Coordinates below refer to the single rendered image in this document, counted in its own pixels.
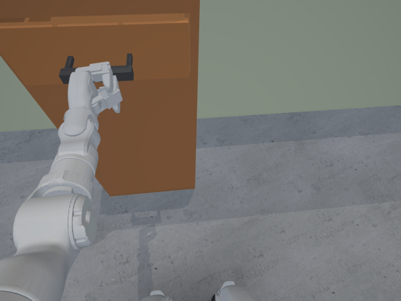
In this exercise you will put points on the drawer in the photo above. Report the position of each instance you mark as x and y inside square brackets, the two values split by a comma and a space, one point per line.
[38, 48]

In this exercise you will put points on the robot right shin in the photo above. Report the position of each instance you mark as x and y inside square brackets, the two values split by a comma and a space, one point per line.
[228, 283]

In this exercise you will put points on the cabinet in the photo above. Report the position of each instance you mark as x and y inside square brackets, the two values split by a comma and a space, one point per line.
[150, 146]

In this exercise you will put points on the robot left shin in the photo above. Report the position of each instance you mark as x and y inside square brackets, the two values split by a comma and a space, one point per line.
[156, 292]

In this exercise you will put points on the left robot forearm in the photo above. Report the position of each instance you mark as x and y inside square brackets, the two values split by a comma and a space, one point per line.
[74, 166]

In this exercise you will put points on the robot left upper arm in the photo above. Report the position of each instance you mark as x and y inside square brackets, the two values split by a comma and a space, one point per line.
[50, 232]

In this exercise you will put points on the left robot hand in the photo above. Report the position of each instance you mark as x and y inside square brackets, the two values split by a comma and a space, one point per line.
[83, 93]

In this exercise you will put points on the robot shin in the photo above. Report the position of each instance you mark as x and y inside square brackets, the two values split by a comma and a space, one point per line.
[228, 283]
[156, 292]

